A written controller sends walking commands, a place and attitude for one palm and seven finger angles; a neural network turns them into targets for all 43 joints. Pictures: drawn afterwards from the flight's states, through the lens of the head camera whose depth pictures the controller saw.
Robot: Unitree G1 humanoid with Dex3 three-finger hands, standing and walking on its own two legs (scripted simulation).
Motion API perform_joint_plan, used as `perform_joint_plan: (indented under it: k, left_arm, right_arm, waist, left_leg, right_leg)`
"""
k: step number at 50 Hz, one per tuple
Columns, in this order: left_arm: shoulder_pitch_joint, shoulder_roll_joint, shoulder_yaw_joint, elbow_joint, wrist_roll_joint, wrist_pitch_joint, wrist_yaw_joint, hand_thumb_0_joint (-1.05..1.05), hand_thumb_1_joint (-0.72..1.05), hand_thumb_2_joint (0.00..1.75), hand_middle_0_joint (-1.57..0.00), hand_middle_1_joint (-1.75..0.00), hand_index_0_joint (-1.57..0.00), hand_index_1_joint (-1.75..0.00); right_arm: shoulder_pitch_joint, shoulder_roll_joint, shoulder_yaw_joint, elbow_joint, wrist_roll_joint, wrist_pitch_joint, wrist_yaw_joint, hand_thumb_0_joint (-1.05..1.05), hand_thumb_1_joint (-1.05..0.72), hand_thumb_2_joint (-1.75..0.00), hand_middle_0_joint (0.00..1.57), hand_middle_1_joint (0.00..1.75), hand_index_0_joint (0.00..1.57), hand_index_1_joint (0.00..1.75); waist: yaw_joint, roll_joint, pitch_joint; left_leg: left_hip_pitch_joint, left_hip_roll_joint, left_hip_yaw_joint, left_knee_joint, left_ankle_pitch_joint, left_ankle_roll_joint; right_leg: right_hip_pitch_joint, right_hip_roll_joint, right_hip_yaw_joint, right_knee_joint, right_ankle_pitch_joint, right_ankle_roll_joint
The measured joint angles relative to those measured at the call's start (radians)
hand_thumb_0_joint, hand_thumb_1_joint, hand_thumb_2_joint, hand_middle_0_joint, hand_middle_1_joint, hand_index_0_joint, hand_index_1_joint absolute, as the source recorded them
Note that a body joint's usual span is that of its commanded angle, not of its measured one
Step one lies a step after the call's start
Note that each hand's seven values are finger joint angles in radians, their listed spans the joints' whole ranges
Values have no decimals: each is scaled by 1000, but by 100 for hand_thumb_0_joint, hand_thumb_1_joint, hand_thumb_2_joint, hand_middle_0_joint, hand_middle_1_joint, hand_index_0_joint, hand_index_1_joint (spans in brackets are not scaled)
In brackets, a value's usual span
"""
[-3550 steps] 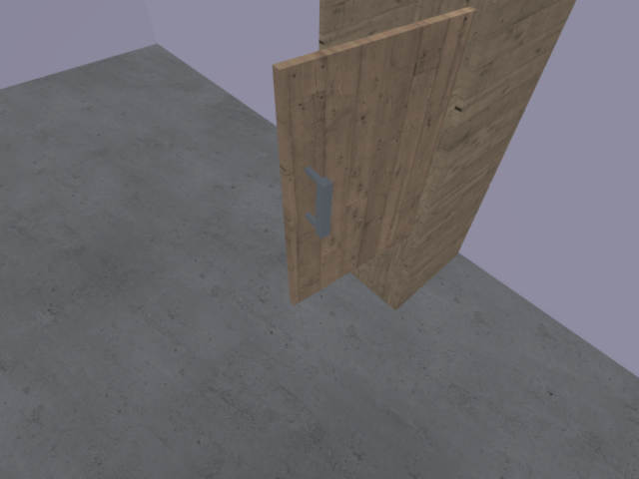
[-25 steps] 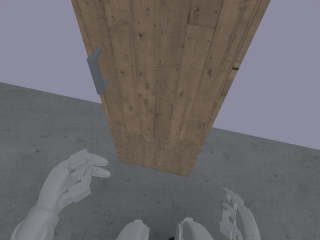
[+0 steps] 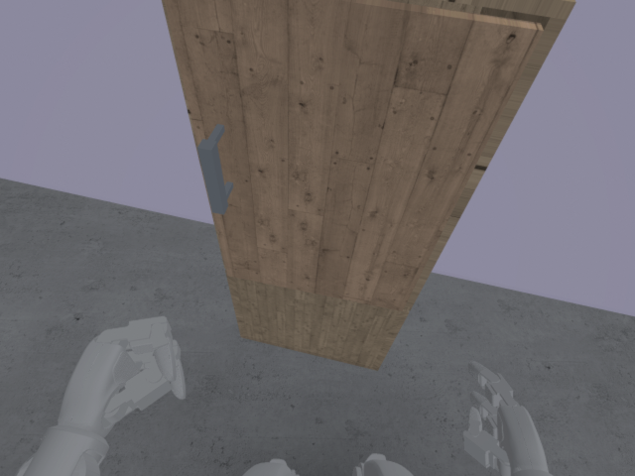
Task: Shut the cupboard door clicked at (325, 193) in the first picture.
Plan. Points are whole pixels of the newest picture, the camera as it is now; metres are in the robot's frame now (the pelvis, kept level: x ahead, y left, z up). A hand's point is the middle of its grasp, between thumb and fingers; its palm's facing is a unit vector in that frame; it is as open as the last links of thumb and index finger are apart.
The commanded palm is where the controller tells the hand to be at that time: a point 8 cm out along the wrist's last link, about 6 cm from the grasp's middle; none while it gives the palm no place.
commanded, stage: raise the hand and make a fist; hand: left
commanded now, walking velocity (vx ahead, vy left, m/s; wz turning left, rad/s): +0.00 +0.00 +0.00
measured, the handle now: (219, 170) +0.51 +0.19 +0.07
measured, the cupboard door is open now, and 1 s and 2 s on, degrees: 2 2 2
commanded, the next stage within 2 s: bring the fist close to the handle in 0.66 s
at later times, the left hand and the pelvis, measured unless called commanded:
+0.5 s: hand (149, 360) +0.23 +0.20 +0.07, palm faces -0.14 -0.99 -0.04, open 3.1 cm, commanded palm +0.21 +0.25 +0.08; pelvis +0.00 +0.01 +0.01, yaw +0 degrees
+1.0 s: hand (171, 339) +0.25 +0.18 +0.07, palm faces -0.13 -0.99 -0.06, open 3.1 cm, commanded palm +0.25 +0.24 +0.08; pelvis -0.01 -0.01 +0.01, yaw +1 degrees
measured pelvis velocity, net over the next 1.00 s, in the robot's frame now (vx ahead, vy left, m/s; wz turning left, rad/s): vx -0.01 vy -0.01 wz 0.01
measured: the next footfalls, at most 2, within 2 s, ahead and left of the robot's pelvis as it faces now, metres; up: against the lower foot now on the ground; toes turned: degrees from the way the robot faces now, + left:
none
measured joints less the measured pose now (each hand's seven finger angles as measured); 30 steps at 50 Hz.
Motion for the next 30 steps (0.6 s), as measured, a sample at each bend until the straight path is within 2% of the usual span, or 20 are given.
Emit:
perform_joint_plan:
  k: [11, 19, 30]
  left_arm:
    - [-50, 15, 26, 12, -8, 54, -31, 1, 90, 90, -129, -148, -128, -148]
    - [-71, 23, 46, 28, -18, 79, -50, 1, 90, 90, -130, -149, -129, -150]
    - [-50, 16, 44, 23, -14, 57, -29, 1, 90, 90, -130, -150, -130, -150]
  right_arm:
    - [15, 12, 38, 4, 3, 8, 4, 1, -90, -90, 20, 30, 21, 30]
    - [43, -9, 21, 32, 9, 3, 0, 2, -90, -90, 20, 30, 21, 30]
    - [53, -20, 2, 33, 10, -2, 3, 2, -90, -90, 20, 30, 20, 30]
  waist:
    - [19, 13, 9]
    - [5, 15, 15]
    - [-8, 6, 14]
  left_leg:
    - [41, -8, 0, -31, 7, 3]
    - [60, -8, 6, -53, 15, 4]
    - [57, -6, 11, -50, 18, 4]
  right_leg:
    - [44, -6, 4, -33, 7, 14]
    - [61, -5, 12, -54, 17, 18]
    - [54, -3, 16, -47, 19, 14]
